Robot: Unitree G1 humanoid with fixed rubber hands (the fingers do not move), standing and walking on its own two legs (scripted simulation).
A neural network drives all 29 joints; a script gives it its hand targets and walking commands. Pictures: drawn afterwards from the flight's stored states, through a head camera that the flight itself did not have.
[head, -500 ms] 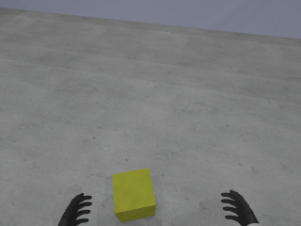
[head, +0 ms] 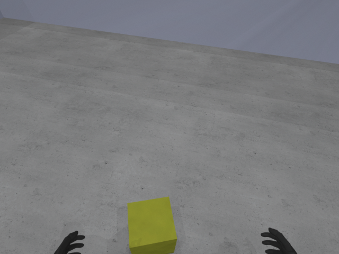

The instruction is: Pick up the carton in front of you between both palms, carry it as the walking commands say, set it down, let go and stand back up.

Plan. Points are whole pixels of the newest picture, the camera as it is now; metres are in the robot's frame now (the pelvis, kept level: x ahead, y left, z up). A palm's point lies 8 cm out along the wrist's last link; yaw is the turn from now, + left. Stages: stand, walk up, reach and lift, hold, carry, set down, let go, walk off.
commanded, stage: stand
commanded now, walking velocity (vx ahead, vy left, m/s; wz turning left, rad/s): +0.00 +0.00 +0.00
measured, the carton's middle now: (151, 228) +0.40 +0.08 -0.64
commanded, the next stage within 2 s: none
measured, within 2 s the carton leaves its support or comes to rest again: neither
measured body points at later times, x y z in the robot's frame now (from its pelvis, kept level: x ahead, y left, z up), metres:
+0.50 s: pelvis +0.01 +0.01 +0.00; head +0.02 +0.04 +0.45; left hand +0.15 +0.30 -0.11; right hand +0.14 -0.29 -0.09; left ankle +0.02 +0.12 -0.73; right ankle -0.06 -0.13 -0.73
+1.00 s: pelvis +0.00 +0.01 +0.01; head +0.00 +0.03 +0.46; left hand +0.11 +0.31 -0.11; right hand +0.10 -0.30 -0.09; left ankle +0.02 +0.12 -0.73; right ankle -0.06 -0.13 -0.73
